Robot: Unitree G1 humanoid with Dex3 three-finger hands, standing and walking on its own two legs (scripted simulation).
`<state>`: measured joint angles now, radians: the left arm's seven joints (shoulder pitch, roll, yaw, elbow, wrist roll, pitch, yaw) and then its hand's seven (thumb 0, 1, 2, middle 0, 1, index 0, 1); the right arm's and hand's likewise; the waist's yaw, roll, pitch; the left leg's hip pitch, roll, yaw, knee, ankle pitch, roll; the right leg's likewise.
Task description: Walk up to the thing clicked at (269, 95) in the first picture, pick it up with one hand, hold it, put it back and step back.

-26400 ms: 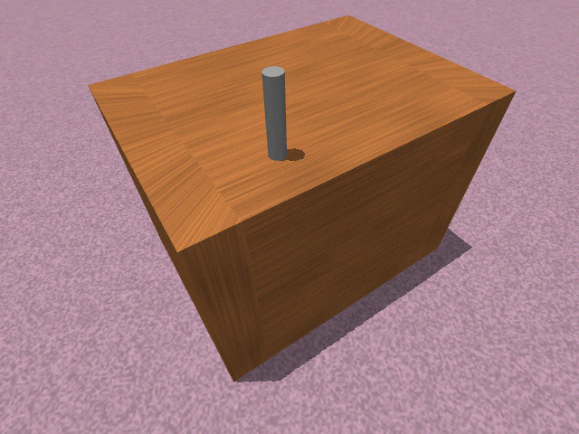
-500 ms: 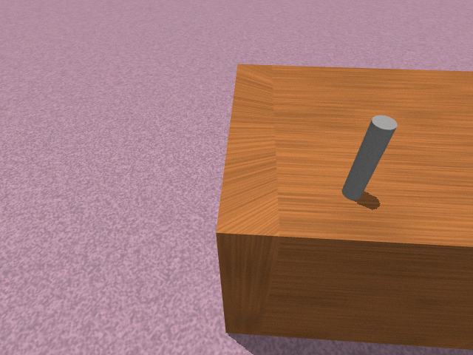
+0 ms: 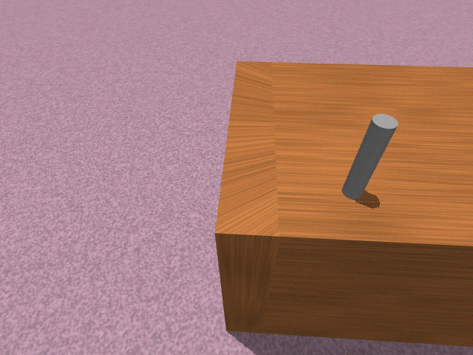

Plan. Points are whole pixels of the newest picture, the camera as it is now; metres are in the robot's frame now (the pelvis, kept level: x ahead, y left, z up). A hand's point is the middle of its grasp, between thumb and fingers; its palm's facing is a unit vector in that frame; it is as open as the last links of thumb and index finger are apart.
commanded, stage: home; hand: right
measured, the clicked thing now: (366, 161) +0.47 -0.23 +0.07
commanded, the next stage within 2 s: stand in 0.12 s
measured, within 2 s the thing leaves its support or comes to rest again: neither
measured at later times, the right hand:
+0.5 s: hand out of the picture +0.06 -0.25 -0.16, palm faces -0.04 +0.94 -0.35, open 13.5 cm
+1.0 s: hand out of the picture +0.07 -0.25 -0.16, palm faces -0.05 +0.94 -0.34, open 7.4 cm
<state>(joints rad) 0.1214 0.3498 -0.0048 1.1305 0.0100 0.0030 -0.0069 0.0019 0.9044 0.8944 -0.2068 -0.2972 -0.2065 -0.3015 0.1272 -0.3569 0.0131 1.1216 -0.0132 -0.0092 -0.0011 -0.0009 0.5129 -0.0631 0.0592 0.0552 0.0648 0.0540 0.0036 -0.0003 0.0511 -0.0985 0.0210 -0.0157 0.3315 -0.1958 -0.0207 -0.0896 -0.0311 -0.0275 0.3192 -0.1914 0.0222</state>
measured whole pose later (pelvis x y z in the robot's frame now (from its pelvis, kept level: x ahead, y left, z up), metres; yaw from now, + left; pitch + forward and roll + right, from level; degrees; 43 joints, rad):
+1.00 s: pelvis +0.00 +0.00 +0.00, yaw +0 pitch -1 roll +0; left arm 0.12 0.35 0.00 1.12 0.01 0.00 -0.01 0.00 0.91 0.89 -0.21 -0.30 -0.21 -0.30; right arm 0.12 -0.35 0.01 1.12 -0.01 -0.01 0.00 0.01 -0.89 -0.89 0.20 0.30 0.21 0.30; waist 0.00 0.01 0.05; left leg -0.10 0.02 -0.02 0.32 -0.19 -0.02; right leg -0.10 -0.03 -0.03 0.32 -0.20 0.02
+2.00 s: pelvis +0.00 +0.00 +0.00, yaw +0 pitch -2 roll +0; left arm 0.12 0.35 0.00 1.11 0.01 -0.01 0.00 0.00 0.91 0.89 -0.21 -0.30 -0.21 -0.30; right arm 0.12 -0.35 0.00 1.12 -0.01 -0.01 0.00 0.01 -0.90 -0.89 0.20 0.30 0.21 0.30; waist 0.00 0.00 0.05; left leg -0.09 0.02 -0.02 0.31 -0.19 -0.02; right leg -0.09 -0.03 -0.03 0.31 -0.19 0.02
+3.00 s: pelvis -0.05 +0.02 -0.02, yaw +1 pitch -2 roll +0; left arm 0.07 0.38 0.05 0.96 0.02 0.04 0.00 0.00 0.91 0.89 -0.21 -0.30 -0.21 -0.30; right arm 0.08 -0.42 -0.06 0.99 0.00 0.05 0.02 0.01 -0.90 -0.89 0.20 0.30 0.21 0.30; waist 0.00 0.00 0.17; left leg -0.36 -0.03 -0.04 0.83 -0.45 0.05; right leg -0.30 -0.06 -0.02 0.59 -0.26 0.01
